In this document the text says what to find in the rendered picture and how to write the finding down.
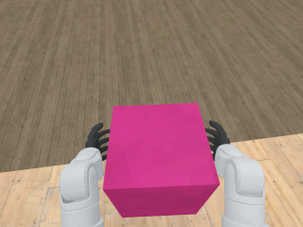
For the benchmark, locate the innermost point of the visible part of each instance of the left robot forearm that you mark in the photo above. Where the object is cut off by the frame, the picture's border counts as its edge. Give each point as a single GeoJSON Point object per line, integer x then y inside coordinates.
{"type": "Point", "coordinates": [79, 191]}

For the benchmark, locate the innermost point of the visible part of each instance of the right robot forearm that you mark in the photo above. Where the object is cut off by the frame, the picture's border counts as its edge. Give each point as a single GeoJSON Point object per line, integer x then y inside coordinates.
{"type": "Point", "coordinates": [243, 190]}

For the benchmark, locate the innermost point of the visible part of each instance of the right robot hand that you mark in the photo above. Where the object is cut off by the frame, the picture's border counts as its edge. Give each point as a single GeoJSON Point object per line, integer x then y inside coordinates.
{"type": "Point", "coordinates": [220, 137]}

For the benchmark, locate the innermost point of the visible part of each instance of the left robot hand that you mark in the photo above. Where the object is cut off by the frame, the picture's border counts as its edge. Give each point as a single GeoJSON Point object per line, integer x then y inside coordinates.
{"type": "Point", "coordinates": [94, 142]}

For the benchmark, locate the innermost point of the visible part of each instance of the carton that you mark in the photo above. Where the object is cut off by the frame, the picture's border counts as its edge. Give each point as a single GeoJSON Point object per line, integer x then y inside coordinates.
{"type": "Point", "coordinates": [159, 161]}

